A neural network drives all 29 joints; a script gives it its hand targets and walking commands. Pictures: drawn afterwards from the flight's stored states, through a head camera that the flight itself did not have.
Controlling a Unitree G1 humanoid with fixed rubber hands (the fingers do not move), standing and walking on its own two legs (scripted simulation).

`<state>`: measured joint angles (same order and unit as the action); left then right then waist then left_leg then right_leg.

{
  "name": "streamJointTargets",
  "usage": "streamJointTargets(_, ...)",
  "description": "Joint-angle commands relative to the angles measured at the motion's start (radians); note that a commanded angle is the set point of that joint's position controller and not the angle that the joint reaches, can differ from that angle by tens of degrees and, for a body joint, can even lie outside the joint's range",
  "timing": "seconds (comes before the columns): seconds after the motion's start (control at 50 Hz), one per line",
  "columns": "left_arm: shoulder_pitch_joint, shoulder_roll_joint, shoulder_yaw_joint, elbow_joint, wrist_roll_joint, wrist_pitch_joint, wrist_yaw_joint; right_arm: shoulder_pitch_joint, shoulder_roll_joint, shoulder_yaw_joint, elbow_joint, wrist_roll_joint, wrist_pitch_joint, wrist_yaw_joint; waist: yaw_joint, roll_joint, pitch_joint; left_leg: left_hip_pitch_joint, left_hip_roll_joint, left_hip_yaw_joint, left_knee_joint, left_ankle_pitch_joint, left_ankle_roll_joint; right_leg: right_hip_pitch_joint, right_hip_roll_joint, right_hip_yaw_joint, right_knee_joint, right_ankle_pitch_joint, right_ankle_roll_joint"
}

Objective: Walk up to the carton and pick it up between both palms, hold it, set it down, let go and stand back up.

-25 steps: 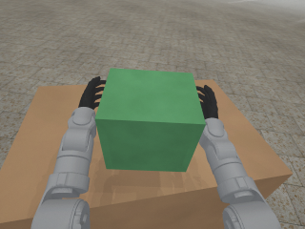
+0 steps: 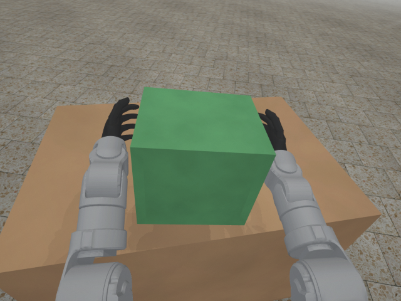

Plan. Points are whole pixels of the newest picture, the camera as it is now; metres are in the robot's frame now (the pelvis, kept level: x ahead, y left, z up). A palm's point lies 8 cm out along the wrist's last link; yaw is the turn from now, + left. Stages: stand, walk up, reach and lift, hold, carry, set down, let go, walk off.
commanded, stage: reach and lift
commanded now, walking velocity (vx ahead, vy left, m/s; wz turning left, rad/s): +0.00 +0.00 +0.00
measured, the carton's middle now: (195, 157) +0.38 -0.02 +0.13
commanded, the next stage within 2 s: hold in 0.86 s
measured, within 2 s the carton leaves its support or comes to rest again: neither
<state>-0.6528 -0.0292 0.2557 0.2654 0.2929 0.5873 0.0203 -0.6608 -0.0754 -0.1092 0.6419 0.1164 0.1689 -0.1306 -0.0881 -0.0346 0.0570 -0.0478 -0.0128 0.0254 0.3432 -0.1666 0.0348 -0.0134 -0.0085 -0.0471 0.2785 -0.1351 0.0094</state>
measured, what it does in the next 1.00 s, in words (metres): stands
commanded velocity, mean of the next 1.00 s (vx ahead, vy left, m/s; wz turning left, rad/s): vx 0.00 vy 0.00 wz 0.00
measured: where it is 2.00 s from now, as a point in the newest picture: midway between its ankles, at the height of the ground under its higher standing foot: outside the picture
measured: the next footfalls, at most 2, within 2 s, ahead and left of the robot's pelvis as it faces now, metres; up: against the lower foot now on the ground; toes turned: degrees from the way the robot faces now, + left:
none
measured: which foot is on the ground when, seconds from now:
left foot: down 0.00-1.00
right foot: down 0.00-1.00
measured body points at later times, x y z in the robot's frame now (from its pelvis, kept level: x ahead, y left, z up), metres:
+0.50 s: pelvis +0.01 -0.02 +0.00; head -0.02 +0.02 +0.45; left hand +0.40 +0.16 +0.18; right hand +0.40 -0.16 +0.18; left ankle +0.02 +0.09 -0.75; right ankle +0.02 -0.13 -0.75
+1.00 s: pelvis +0.01 -0.01 +0.00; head -0.04 +0.02 +0.45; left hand +0.39 +0.16 +0.20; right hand +0.40 -0.16 +0.20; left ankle +0.02 +0.09 -0.75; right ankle +0.02 -0.13 -0.75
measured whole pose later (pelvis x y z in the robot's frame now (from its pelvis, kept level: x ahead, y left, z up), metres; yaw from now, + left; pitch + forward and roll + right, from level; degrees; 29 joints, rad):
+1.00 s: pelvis +0.01 -0.01 +0.00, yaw +1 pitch -8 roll -1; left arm -0.64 0.02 0.30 0.18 0.28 0.70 -0.03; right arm -0.74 -0.07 -0.05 0.61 0.19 0.30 -0.18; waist -0.09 -0.07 0.03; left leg -0.02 0.00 -0.01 0.35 -0.19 0.02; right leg 0.03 0.01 -0.07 0.27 -0.16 -0.01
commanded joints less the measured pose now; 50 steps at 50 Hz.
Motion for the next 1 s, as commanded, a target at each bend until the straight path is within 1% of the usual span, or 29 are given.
streamJointTargets(0.0, -0.61, -0.541, -0.386, -0.063, -0.132, -0.045, -0.133, -0.893, 0.608, 0.408, -0.349, 0.066, -0.069, 0.105, 0.082, -0.032, -0.506, 0.104, -0.01, 0.007, -0.048, 0.157, -0.008, 0.072, 0.054, -0.033, -0.029, 0.094, 0.032)
streamJointTargets(0.04, -0.593, -0.541, -0.394, -0.084, -0.14, -0.049, -0.129, -0.892, 0.627, 0.444, -0.372, 0.081, -0.065, 0.093, 0.086, -0.034, -0.554, 0.125, -0.017, 0.009, -0.026, 0.215, -0.005, 0.108, 0.057, -0.02, -0.02, 0.174, 0.035)
streamJointTargets(0.06, -0.619, -0.536, -0.393, -0.089, -0.141, -0.049, -0.127, -0.876, 0.63, 0.433, -0.338, 0.083, -0.055, 0.086, 0.076, -0.014, -0.537, 0.115, -0.021, 0.009, -0.028, 0.206, -0.01, 0.103, 0.054, -0.016, -0.021, 0.164, 0.035)
streamJointTargets(0.08, -0.615, -0.525, -0.385, -0.058, -0.133, -0.043, -0.131, -0.869, 0.626, 0.413, -0.312, 0.07, -0.046, 0.082, 0.065, -0.03, -0.482, 0.1, -0.022, 0.013, -0.038, 0.157, -0.003, 0.09, 0.048, -0.014, -0.033, 0.134, 0.038)
streamJointTargets(0.12, -0.668, -0.511, -0.375, -0.062, -0.125, -0.04, -0.137, -0.808, 0.624, 0.348, -0.211, 0.036, -0.025, 0.083, 0.031, -0.007, -0.409, 0.064, -0.023, 0.019, -0.071, 0.059, -0.007, 0.061, 0.037, -0.015, -0.043, 0.047, 0.037)
streamJointTargets(0.16, -0.664, -0.492, -0.33, 0.007, -0.1, -0.025, -0.156, -0.778, 0.609, 0.28, -0.134, -0.005, -0.01, 0.087, 0.016, -0.013, -0.332, 0.007, -0.024, 0.027, -0.114, -0.075, 0.003, 0.046, 0.023, -0.013, -0.064, -0.066, 0.039)
streamJointTargets(0.18, -0.663, -0.492, -0.329, -0.009, -0.098, -0.024, -0.161, -0.773, 0.616, 0.272, -0.137, -0.012, -0.011, 0.091, 0.016, -0.002, -0.329, 0.003, -0.023, 0.027, -0.117, -0.063, -0.001, 0.056, 0.024, -0.017, -0.055, -0.046, 0.037)
streamJointTargets(0.2, -0.668, -0.502, -0.352, -0.004, -0.1, -0.023, -0.163, -0.774, 0.599, 0.249, -0.132, -0.013, -0.013, 0.091, 0.003, 0.04, -0.338, 0.015, -0.021, 0.022, -0.111, -0.054, -0.02, 0.042, 0.024, -0.021, -0.053, -0.044, 0.035)
streamJointTargets(0.24, -0.707, -0.531, -0.404, -0.047, -0.129, -0.03, -0.16, -0.824, 0.614, 0.259, -0.18, 0.004, -0.03, 0.09, -0.013, 0.087, -0.399, 0.057, -0.022, 0.014, -0.07, 0.061, -0.046, 0.05, 0.033, -0.035, -0.038, 0.04, 0.035)
streamJointTargets(0.26, -0.725, -0.539, -0.428, -0.062, -0.149, -0.039, -0.158, -0.832, 0.617, 0.268, -0.199, 0.012, -0.031, 0.085, -0.032, 0.08, -0.436, 0.084, -0.025, 0.008, -0.051, 0.108, -0.055, 0.056, 0.038, -0.039, -0.032, 0.081, 0.04)
streamJointTargets(0.3, -0.716, -0.559, -0.468, -0.099, -0.175, -0.057, -0.154, -0.844, 0.628, 0.322, -0.266, 0.048, -0.035, 0.07, -0.037, 0.091, -0.522, 0.135, -0.031, -0.005, -0.008, 0.234, -0.068, 0.095, 0.042, -0.038, -0.009, 0.218, 0.05)
streamJointTargets(0.32, -0.716, -0.567, -0.489, -0.119, -0.182, -0.064, -0.152, -0.831, 0.625, 0.335, -0.285, 0.056, -0.031, 0.062, -0.054, 0.102, -0.533, 0.154, -0.034, -0.012, 0.003, 0.271, -0.082, 0.1, 0.043, -0.039, -0.003, 0.258, 0.056)
streamJointTargets(0.34, -0.691, -0.561, -0.483, -0.112, -0.169, -0.06, -0.15, -0.794, 0.608, 0.339, -0.25, 0.065, -0.017, 0.057, -0.06, 0.114, -0.488, 0.161, -0.033, -0.018, 0.002, 0.29, -0.092, 0.093, 0.046, -0.041, -0.004, 0.262, 0.053)
streamJointTargets(0.36, -0.668, -0.546, -0.46, -0.098, -0.157, -0.053, -0.157, -0.789, 0.605, 0.35, -0.252, 0.068, -0.009, 0.052, -0.055, 0.082, -0.458, 0.151, -0.033, -0.02, -0.005, 0.268, -0.081, 0.1, 0.043, -0.04, -0.012, 0.249, 0.058)
streamJointTargets(0.4, -0.622, -0.52, -0.424, -0.1, -0.134, -0.038, -0.172, -0.744, 0.598, 0.364, -0.245, 0.079, 0.01, 0.046, -0.044, 0.062, -0.412, 0.123, -0.035, -0.019, -0.022, 0.253, -0.07, 0.129, 0.039, -0.038, -0.01, 0.264, 0.066)
streamJointTargets(0.5, -0.659, -0.551, -0.504, -0.225, -0.175, -0.034, -0.157, -0.782, 0.594, 0.423, -0.363, 0.132, 0.009, 0.046, -0.042, 0.105, -0.495, 0.171, -0.022, -0.035, 0.011, 0.389, -0.103, 0.119, 0.062, -0.049, 0.007, 0.298, 0.048)
streamJointTargets(0.52, -0.64, -0.553, -0.51, -0.243, -0.182, -0.034, -0.148, -0.794, 0.604, 0.466, -0.412, 0.147, 0.006, 0.047, -0.023, 0.087, -0.556, 0.197, -0.025, -0.035, 0.035, 0.443, -0.098, 0.13, 0.067, -0.045, 0.013, 0.338, 0.048)
streamJointTargets(0.58, -0.604, -0.555, -0.529, -0.269, -0.188, -0.021, -0.126, -0.783, 0.602, 0.504, -0.459, 0.178, 0.021, 0.04, -0.01, 0.094, -0.552, 0.202, -0.024, -0.044, 0.047, 0.461, -0.097, 0.122, 0.071, -0.039, 0.014, 0.346, 0.04)
streamJointTargets(0.6, -0.583, -0.549, -0.522, -0.257, -0.184, -0.011, -0.124, -0.787, 0.6, 0.51, -0.472, 0.183, 0.028, 0.04, 0.007, 0.075, -0.53, 0.19, -0.019, -0.045, 0.037, 0.446, -0.09, 0.119, 0.077, -0.038, 0.01, 0.321, 0.037)
streamJointTargets(0.7, -0.569, -0.517, -0.438, -0.175, -0.143, 0.031, -0.148, -0.803, 0.577, 0.462, -0.392, 0.153, 0.058, 0.047, 0.032, -0.002, -0.407, 0.127, -0.011, -0.024, -0.027, 0.263, -0.048, 0.097, 0.07, -0.03, -0.025, 0.182, 0.034)
streamJointTargets(0.76, -0.618, -0.543, -0.509, -0.255, -0.199, 0.017, -0.144, -0.822, 0.613, 0.494, -0.472, 0.179, 0.054, 0.037, 0.001, 0.014, -0.513, 0.166, -0.023, -0.031, 0.015, 0.358, -0.06, 0.133, 0.069, -0.019, -0.011, 0.312, 0.04)
streamJointTargets(0.78, -0.642, -0.547, -0.508, -0.256, -0.199, 0.012, -0.141, -0.826, 0.617, 0.493, -0.461, 0.184, 0.061, 0.034, 0.001, 0.023, -0.492, 0.155, -0.024, -0.032, 0.011, 0.353, -0.062, 0.124, 0.068, -0.017, -0.011, 0.305, 0.043)
streamJointTargets(0.8, -0.664, -0.548, -0.509, -0.257, -0.19, 0.012, -0.141, -0.791, 0.615, 0.475, -0.415, 0.173, 0.072, 0.033, -0.02, 0.045, -0.47, 0.158, -0.024, -0.031, 0.006, 0.336, -0.072, 0.114, 0.065, -0.017, -0.011, 0.285, 0.042)
streamJointTargets(0.84, -0.626, -0.516, -0.442, -0.176, -0.143, 0.033, -0.154, -0.764, 0.604, 0.446, -0.34, 0.152, 0.092, 0.033, -0.005, 0.034, -0.368, 0.113, -0.028, -0.021, -0.027, 0.251, -0.055, 0.104, 0.053, -0.011, -0.028, 0.225, 0.044)
streamJointTargets(0.86, -0.615, -0.505, -0.42, -0.16, -0.123, 0.042, -0.165, -0.753, 0.593, 0.417, -0.307, 0.142, 0.099, 0.033, -0.01, 0.045, -0.34, 0.092, -0.029, -0.015, -0.045, 0.202, -0.055, 0.105, 0.047, -0.012, -0.032, 0.193, 0.045)
streamJointTargets(0.88, -0.622, -0.509, -0.416, -0.174, -0.118, 0.051, -0.172, -0.742, 0.589, 0.401, -0.291, 0.14, 0.103, 0.035, -0.019, 0.059, -0.334, 0.086, -0.027, -0.016, -0.052, 0.193, -0.059, 0.114, 0.046, -0.016, -0.03, 0.184, 0.043)
streamJointTargets(0.92, -0.658, -0.517, -0.423, -0.18, -0.134, 0.052, -0.176, -0.778, 0.589, 0.392, -0.295, 0.144, 0.101, 0.041, -0.018, 0.065, -0.363, 0.077, -0.024, -0.017, -0.059, 0.161, -0.062, 0.096, 0.048, -0.022, -0.033, 0.12, 0.038)
streamJointTargets(0.96, -0.718, -0.556, -0.494, -0.251, -0.182, 0.04, -0.163, -0.822, 0.607, 0.398, -0.351, 0.156, 0.086, 0.047, -0.038, 0.094, -0.447, 0.135, -0.015, -0.029, -0.021, 0.272, -0.086, 0.079, 0.062, -0.034, -0.017, 0.171, 0.034)
streamJointTargets(0.98, -0.713, -0.558, -0.51, -0.229, -0.19, 0.034, -0.155, -0.837, 0.603, 0.409, -0.376, 0.16, 0.081, 0.046, -0.04, 0.094, -0.465, 0.154, -0.02, -0.03, -0.002, 0.292, -0.09, 0.065, 0.064, -0.033, -0.018, 0.18, 0.034)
